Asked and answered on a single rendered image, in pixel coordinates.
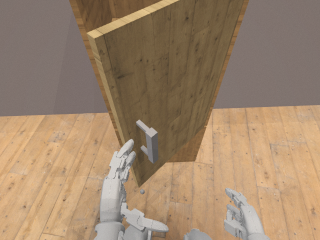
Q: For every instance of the right robot hand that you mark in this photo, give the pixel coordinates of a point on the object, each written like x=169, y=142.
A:
x=246, y=220

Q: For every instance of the cupboard door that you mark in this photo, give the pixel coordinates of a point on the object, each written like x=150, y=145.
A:
x=161, y=65

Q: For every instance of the robot left thigh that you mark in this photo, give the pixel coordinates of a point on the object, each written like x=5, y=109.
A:
x=132, y=233

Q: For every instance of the left robot forearm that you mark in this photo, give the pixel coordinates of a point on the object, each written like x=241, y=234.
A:
x=109, y=230

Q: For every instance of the left robot hand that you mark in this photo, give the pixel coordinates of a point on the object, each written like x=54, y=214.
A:
x=112, y=208

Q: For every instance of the handle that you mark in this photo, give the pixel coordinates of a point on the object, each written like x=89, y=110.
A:
x=151, y=140

